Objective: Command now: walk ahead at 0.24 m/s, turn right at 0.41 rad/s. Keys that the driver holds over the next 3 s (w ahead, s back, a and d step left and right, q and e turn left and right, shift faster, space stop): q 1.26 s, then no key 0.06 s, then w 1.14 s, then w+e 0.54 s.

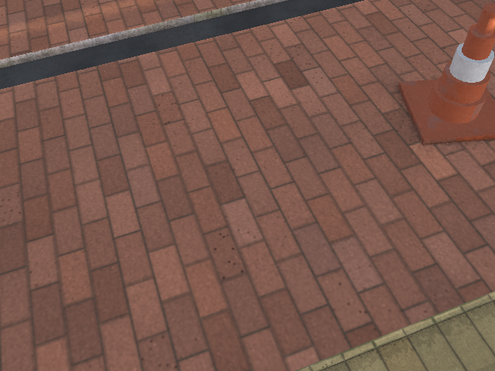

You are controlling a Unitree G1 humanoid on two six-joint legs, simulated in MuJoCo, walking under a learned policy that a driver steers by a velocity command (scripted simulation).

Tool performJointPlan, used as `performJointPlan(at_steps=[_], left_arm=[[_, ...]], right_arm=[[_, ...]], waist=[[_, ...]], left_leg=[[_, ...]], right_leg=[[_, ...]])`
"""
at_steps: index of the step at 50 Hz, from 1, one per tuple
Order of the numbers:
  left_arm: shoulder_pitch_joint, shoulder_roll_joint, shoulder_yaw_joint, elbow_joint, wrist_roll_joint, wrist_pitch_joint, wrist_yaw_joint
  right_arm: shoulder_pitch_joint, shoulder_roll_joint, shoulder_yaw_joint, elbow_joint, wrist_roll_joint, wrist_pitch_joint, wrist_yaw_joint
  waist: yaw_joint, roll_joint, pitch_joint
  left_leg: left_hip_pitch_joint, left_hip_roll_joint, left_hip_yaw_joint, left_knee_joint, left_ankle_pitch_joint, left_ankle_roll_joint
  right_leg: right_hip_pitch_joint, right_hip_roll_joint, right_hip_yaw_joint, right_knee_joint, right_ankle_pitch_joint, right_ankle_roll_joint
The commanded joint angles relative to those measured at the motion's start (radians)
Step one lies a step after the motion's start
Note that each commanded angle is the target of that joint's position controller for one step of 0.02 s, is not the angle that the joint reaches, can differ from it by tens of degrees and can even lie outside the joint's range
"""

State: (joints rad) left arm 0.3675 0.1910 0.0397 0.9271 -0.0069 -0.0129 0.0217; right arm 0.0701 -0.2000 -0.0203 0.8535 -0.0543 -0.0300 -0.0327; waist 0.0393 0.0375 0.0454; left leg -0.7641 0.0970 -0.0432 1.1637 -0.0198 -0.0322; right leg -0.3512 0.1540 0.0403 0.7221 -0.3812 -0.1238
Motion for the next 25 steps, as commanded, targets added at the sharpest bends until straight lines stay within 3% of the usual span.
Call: performJointPlan(at_steps=[1,2,3,4,5,7,9,10,11,12,13,14,15,16,17,18,19,20,21,23,24,25], left_arm=[[0.059,0.135,0.029,-0.060,-0.010,-0.012,0.011],[0.049,0.103,0.021,-0.063,-0.012,-0.011,0.015],[0.056,0.079,0.010,-0.053,-0.014,-0.013,0.016],[0.050,0.060,-0.001,-0.053,-0.009,-0.015,0.016],[0.038,0.067,-0.004,-0.061,-0.007,-0.010,0.014],[0.052,0.054,-0.017,-0.056,0.016,-0.008,0.016],[0.098,0.056,-0.022,-0.031,0.038,-0.009,0.019],[0.131,0.075,-0.017,-0.021,0.045,-0.009,0.021],[0.139,0.088,-0.014,-0.018,0.052,-0.004,0.025],[0.117,0.084,-0.018,-0.017,0.053,0.003,0.028],[0.115,0.098,-0.014,-0.024,0.047,0.002,0.014],[0.132,0.085,-0.012,-0.058,0.037,-0.008,0.007],[0.175,0.062,-0.011,-0.048,0.007,-0.002,0.011],[0.073,0.099,-0.009,-0.087,0.015,0.010,0.023],[-0.062,0.108,-0.003,-0.130,0.040,0.020,0.026],[-0.101,0.071,-0.022,-0.157,0.036,0.024,0.023],[-0.213,0.069,-0.028,-0.181,0.054,0.043,0.033],[-0.272,0.062,-0.033,-0.201,0.066,0.064,0.036],[-0.267,0.041,-0.041,-0.206,0.066,0.083,0.039],[-0.290,0.004,-0.056,-0.234,0.075,0.105,0.041],[-0.303,-0.009,-0.059,-0.253,0.076,0.101,0.042],[-0.288,0.005,-0.058,-0.267,0.069,0.101,0.040]], right_arm=[[0.132,-0.104,-0.035,-0.007,-0.004,-0.007,0.008],[0.102,-0.087,-0.028,-0.034,0.006,-0.011,0.015],[0.084,-0.049,-0.017,-0.032,-0.006,-0.019,0.026],[0.060,-0.030,-0.014,-0.038,-0.006,-0.021,0.033],[0.035,-0.014,-0.013,-0.053,0.005,-0.018,0.039],[0.005,-0.001,-0.013,-0.071,0.028,-0.023,0.054],[0.014,-0.012,-0.021,-0.068,0.049,-0.034,0.058],[0.029,-0.026,-0.029,-0.063,0.047,-0.038,0.062],[0.078,-0.036,-0.038,-0.048,0.051,-0.036,0.062],[0.176,-0.042,-0.046,-0.004,0.046,-0.033,0.060],[0.295,-0.089,-0.061,0.045,0.039,-0.028,0.055],[0.432,-0.174,-0.083,0.080,0.036,-0.028,0.058],[0.514,-0.199,-0.095,0.103,0.065,-0.010,0.071],[0.524,-0.198,-0.092,0.072,0.095,-0.007,0.080],[0.486,-0.193,-0.086,0.042,0.103,-0.003,0.071],[0.393,-0.220,-0.093,0.026,0.091,0.011,0.037],[0.342,-0.171,-0.074,0.002,0.082,0.032,0.016],[0.290,-0.139,-0.053,-0.004,0.066,0.048,0.009],[0.260,-0.130,-0.036,-0.023,0.040,0.051,0.013],[0.235,-0.154,-0.029,-0.047,0.038,0.044,0.014],[0.234,-0.152,-0.022,-0.035,0.047,0.035,0.007],[0.221,-0.140,-0.009,-0.036,0.053,0.029,0.002]], waist=[[-0.055,-0.073,-0.122],[-0.057,-0.044,-0.078],[-0.059,-0.040,-0.065],[-0.048,-0.043,-0.043],[-0.036,-0.058,-0.021],[0.016,-0.046,0.015],[0.065,-0.064,0.067],[0.090,-0.046,0.094],[0.088,-0.047,0.104],[0.051,-0.006,0.084],[0.023,0.044,0.011],[-0.011,0.142,-0.105],[-0.049,0.214,-0.292],[-0.105,0.098,-0.332],[-0.121,0.002,-0.298],[-0.108,0.030,-0.311],[-0.114,-0.018,-0.229],[-0.103,-0.024,-0.158],[-0.071,-0.045,-0.117],[-0.053,-0.005,-0.096],[-0.043,-0.003,-0.094],[-0.022,0.010,-0.091]], left_leg=[[-0.020,-0.014,-0.021,-0.110,0.214,0.027],[0.012,-0.020,-0.018,-0.239,0.320,0.031],[0.102,-0.024,-0.022,-0.319,0.459,0.035],[0.151,-0.037,-0.020,-0.386,0.493,0.037],[0.202,-0.050,-0.007,-0.485,0.476,0.036],[0.306,-0.054,-0.014,-0.678,0.524,0.040],[0.337,-0.018,-0.035,-0.844,0.504,0.058],[0.363,-0.010,-0.017,-0.884,0.480,0.067],[0.443,0.004,0.003,-0.947,0.439,0.081],[0.549,0.002,0.048,-1.003,0.470,0.099],[0.695,-0.036,0.086,-0.906,0.537,0.094],[0.883,0.078,0.007,-0.717,1.020,0.140],[1.190,0.218,-0.163,-0.489,1.034,0.260],[1.184,0.278,-0.330,-0.547,0.865,0.341],[1.121,0.281,-0.378,-0.606,0.744,0.381],[1.059,0.350,-0.526,-0.737,0.314,0.459],[0.904,0.292,-0.505,-0.784,0.059,0.429],[0.699,0.250,-0.492,-0.807,-0.096,0.404],[0.534,0.190,-0.444,-0.807,-0.126,0.379],[0.399,0.124,-0.402,-0.789,-0.064,0.363],[0.402,0.090,-0.390,-0.752,-0.084,0.350],[0.370,0.032,-0.339,-0.724,-0.131,0.315]], right_leg=[[0.142,-0.261,0.321,-0.040,0.690,-0.157],[0.075,-0.238,0.292,-0.018,0.548,-0.138],[-0.004,-0.232,0.287,0.007,0.338,-0.123],[-0.049,-0.225,0.277,0.008,0.221,-0.113],[-0.084,-0.219,0.263,0.014,0.137,-0.109],[-0.106,-0.201,0.214,0.063,0.091,-0.088],[-0.059,-0.215,0.215,0.125,0.163,-0.102],[-0.056,-0.231,0.217,0.152,0.208,-0.105],[-0.083,-0.224,0.217,0.209,0.254,-0.108],[-0.102,-0.203,0.191,0.331,0.249,-0.107],[-0.135,-0.147,0.124,0.495,0.189,-0.090],[-0.239,-0.076,0.025,0.778,-0.121,-0.045],[-0.513,-0.002,-0.101,1.225,-0.637,0.026],[-0.679,-0.037,-0.138,1.462,-0.600,0.054],[-0.779,-0.062,-0.124,1.560,-0.501,0.069],[-0.832,-0.091,-0.069,1.503,-0.377,0.102],[-0.857,-0.130,-0.044,1.443,-0.276,0.119],[-0.801,-0.135,-0.011,1.452,-0.180,0.116],[-0.732,-0.125,-0.032,1.434,-0.094,0.122],[-0.731,-0.091,-0.055,1.513,-0.064,0.131],[-0.780,-0.090,-0.023,1.561,-0.013,0.149],[-0.786,-0.092,-0.018,1.489,0.086,0.170]])
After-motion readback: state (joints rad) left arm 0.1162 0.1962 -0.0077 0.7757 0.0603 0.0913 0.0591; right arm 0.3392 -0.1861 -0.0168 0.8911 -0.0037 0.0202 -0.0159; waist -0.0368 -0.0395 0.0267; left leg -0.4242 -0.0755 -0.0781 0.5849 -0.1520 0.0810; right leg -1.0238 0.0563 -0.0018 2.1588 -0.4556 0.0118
